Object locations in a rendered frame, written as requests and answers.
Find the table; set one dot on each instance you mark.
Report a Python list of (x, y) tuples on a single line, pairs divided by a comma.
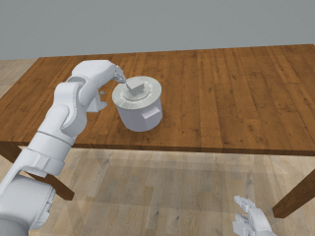
[(241, 100)]

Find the left robot upper arm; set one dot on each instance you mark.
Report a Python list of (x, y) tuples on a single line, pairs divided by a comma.
[(25, 205)]

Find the knob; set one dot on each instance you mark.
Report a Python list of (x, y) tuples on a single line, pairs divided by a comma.
[(135, 85)]

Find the robot right hand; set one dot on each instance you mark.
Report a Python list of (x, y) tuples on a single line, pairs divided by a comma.
[(255, 222)]

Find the pot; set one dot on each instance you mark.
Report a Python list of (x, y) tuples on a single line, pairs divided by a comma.
[(142, 120)]

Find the robot left hand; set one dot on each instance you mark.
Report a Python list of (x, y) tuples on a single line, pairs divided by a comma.
[(100, 72)]

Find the lid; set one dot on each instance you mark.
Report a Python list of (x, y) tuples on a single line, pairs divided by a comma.
[(140, 100)]

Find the robot left forearm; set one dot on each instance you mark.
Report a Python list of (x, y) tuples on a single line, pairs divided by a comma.
[(64, 121)]

